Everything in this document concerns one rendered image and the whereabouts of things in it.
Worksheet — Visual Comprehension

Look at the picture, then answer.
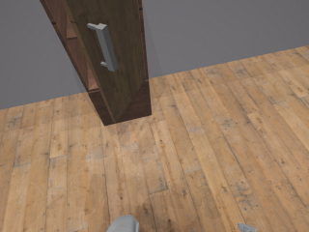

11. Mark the handle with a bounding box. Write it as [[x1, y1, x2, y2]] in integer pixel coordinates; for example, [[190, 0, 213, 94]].
[[87, 23, 118, 72]]

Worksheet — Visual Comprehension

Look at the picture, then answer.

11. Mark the left robot thigh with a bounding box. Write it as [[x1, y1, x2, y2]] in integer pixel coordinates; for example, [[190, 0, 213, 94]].
[[106, 216, 140, 232]]

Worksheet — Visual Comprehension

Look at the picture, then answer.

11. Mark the cupboard door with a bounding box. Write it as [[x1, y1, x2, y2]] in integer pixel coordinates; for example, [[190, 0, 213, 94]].
[[61, 0, 146, 123]]

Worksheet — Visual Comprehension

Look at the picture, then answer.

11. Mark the right robot hand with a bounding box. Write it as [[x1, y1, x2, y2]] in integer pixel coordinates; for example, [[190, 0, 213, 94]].
[[238, 222, 257, 232]]

